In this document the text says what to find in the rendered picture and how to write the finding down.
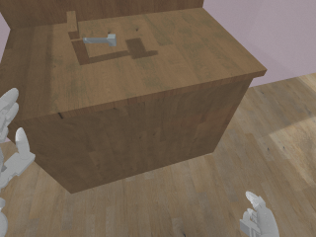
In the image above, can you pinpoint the left robot hand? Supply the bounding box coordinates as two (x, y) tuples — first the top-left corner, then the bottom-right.
(0, 88), (36, 193)

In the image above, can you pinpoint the tap lever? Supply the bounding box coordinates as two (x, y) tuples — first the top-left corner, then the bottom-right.
(83, 34), (117, 46)

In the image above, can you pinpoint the right robot hand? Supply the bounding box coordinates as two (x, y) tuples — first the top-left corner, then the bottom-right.
(239, 191), (279, 237)

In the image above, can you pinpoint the counter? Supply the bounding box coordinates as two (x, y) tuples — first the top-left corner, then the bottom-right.
(0, 0), (268, 194)

